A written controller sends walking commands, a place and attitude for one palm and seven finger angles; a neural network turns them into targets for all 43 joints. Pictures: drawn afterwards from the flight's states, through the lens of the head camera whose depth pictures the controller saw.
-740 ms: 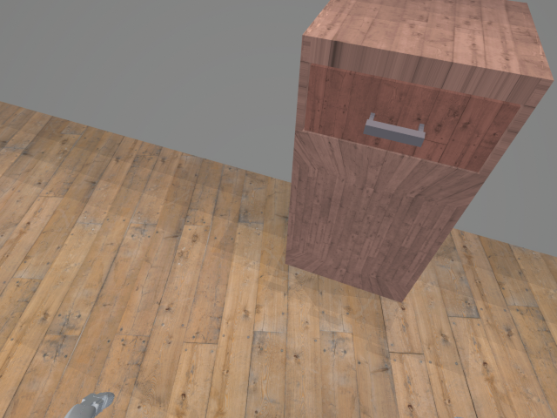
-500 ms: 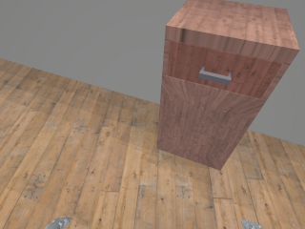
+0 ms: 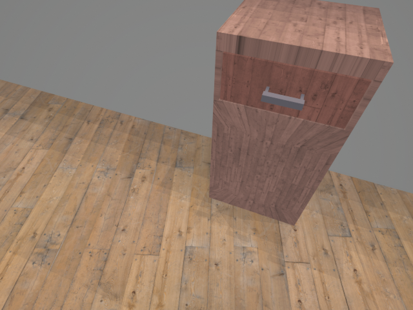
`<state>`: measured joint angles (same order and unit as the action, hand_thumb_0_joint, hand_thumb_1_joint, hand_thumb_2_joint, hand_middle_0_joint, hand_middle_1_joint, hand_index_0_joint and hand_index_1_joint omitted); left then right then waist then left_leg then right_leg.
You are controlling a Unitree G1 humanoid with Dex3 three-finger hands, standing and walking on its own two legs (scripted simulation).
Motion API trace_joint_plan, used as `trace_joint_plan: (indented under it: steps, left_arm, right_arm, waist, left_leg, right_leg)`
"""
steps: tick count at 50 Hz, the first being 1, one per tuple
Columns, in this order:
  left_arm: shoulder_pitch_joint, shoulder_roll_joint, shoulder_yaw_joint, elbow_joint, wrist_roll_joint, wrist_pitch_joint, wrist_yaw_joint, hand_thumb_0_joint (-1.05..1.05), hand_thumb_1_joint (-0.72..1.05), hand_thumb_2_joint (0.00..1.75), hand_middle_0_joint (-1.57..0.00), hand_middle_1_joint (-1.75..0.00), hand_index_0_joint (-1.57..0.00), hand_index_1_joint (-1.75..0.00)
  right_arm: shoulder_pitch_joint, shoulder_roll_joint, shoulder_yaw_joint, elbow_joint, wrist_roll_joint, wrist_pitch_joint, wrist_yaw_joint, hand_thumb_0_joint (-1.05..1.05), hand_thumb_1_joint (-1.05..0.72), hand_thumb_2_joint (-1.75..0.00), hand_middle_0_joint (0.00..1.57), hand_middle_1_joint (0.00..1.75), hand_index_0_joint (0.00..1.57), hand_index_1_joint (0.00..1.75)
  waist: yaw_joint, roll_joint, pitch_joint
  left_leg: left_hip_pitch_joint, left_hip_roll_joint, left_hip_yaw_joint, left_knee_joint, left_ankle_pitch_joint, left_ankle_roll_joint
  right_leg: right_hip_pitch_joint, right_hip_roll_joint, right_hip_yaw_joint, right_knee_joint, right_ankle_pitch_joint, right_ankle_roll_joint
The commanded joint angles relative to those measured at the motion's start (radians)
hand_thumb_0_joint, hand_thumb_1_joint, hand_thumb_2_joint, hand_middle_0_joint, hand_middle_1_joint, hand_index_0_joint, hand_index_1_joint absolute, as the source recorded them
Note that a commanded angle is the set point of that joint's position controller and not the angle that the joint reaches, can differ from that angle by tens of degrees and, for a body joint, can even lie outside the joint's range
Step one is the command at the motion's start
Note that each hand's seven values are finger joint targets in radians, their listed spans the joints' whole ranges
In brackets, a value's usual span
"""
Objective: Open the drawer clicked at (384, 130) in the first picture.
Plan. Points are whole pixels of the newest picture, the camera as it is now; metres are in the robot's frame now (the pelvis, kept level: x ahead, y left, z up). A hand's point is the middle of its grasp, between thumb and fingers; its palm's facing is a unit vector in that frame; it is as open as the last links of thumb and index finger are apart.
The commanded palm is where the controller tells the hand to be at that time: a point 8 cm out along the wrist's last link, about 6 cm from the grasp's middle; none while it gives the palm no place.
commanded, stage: stand and wait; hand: left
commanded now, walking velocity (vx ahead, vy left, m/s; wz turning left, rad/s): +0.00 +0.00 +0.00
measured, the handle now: (283, 96) +0.74 -0.20 +0.01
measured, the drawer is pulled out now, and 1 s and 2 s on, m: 0.00 0.00 0.00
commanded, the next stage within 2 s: look at it before walking up in 0.16 s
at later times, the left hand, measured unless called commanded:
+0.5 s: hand out of the picture +0.08 +0.24 -0.16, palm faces -0.03 -0.95 -0.32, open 7.3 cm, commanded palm none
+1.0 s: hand out of the picture +0.08 +0.24 -0.16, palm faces -0.02 -0.94 -0.33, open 7.3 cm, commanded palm none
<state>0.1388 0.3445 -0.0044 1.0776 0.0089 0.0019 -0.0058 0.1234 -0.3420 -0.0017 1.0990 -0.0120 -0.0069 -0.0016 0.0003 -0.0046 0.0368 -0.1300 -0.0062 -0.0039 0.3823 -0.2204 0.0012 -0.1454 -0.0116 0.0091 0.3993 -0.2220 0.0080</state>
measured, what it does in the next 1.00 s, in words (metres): stands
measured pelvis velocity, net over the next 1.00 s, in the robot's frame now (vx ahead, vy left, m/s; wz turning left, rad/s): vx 0.00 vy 0.00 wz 0.00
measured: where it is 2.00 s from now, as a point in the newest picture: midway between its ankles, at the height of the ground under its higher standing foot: outside the picture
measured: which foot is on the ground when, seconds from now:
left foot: down 0.00-1.00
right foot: down 0.00-1.00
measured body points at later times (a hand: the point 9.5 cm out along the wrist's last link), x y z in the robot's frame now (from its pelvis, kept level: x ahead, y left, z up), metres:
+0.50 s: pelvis +0.00 +0.00 +0.00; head +0.00 +0.00 +0.45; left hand +0.08 +0.29 -0.13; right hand +0.07 -0.30 -0.13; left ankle -0.01 +0.12 -0.74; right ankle +0.00 -0.12 -0.74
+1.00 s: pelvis +0.00 +0.00 +0.00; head +0.02 +0.00 +0.45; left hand +0.08 +0.29 -0.13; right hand +0.09 -0.30 -0.13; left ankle -0.01 +0.12 -0.74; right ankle +0.00 -0.12 -0.74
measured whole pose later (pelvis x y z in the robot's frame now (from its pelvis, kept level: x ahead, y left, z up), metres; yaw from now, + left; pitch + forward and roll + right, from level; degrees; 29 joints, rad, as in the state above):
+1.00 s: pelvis +0.00 +0.00 +0.00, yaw +0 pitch -1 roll +0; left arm 0.13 0.34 0.00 1.09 0.01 0.00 -0.01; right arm 0.10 -0.33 0.00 1.11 -0.01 -0.02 0.00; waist 0.01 -0.01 0.04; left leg -0.12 0.00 0.00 0.34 -0.21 -0.01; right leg -0.13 0.00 0.01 0.36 -0.20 0.00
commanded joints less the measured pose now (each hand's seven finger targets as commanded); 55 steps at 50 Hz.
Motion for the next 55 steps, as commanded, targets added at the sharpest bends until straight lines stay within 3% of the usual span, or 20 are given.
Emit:
trace_joint_plan:
  steps: [1, 36, 48, 52, 55]
  left_arm:
    - [-0.052, 0.207, 0.042, -0.064, 0.001, -0.030, 0.017, 0.00, 0.90, 0.90, -0.20, -0.30, -0.20, -0.30]
    - [-0.049, 0.203, 0.042, -0.052, 0.002, -0.032, 0.017, 0.00, 0.90, 0.90, -0.20, -0.30, -0.20, -0.30]
    - [-0.046, 0.210, 0.046, -0.056, 0.002, -0.033, 0.018, 0.00, 0.90, 0.90, -0.20, -0.30, -0.20, -0.30]
    - [0.008, 0.103, 0.034, -0.058, 0.002, 0.000, 0.023, 0.00, 0.90, 0.90, -0.20, -0.30, -0.20, -0.30]
    - [0.029, 0.098, 0.041, -0.082, 0.005, 0.016, 0.023, 0.00, 0.90, 0.90, -0.20, -0.30, -0.20, -0.30]
  right_arm:
    - [-0.066, -0.203, -0.038, -0.063, 0.003, -0.028, -0.011, 0.00, -0.90, -0.90, 0.20, 0.30, 0.20, 0.30]
    - [-0.059, -0.201, -0.035, -0.047, 0.004, -0.029, -0.012, 0.00, -0.90, -0.90, 0.20, 0.30, 0.20, 0.30]
    - [-0.055, -0.205, -0.039, -0.050, 0.005, -0.032, -0.017, 0.00, -0.90, -0.90, 0.20, 0.30, 0.20, 0.30]
    - [0.007, -0.090, -0.026, -0.051, 0.002, -0.011, -0.024, 0.00, -0.90, -0.90, 0.20, 0.30, 0.20, 0.30]
    - [0.032, -0.083, -0.036, -0.075, 0.001, 0.002, -0.030, 0.00, -0.90, -0.90, 0.20, 0.30, 0.20, 0.30]
  waist:
    - [0.001, -0.002, -0.065]
    - [0.002, 0.011, -0.062]
    - [0.000, 0.015, -0.100]
    - [-0.004, -0.004, -0.080]
    - [-0.008, -0.001, -0.071]
  left_leg:
    - [-0.006, 0.117, -0.089, -0.073, 0.103, 0.028]
    - [0.007, 0.123, -0.097, -0.087, 0.142, 0.022]
    - [0.054, 0.135, -0.076, -0.068, 0.239, 0.019]
    - [0.044, 0.139, -0.026, -0.011, 0.239, -0.001]
    - [0.030, 0.149, -0.004, 0.024, 0.215, -0.002]
  right_leg:
    - [0.006, -0.114, 0.100, -0.072, 0.117, -0.040]
    - [0.012, -0.113, 0.098, -0.091, 0.145, -0.038]
    - [0.034, -0.112, 0.095, -0.067, 0.269, -0.042]
    - [-0.012, -0.106, 0.114, -0.010, 0.330, -0.031]
    - [-0.057, -0.091, 0.130, 0.040, 0.335, -0.032]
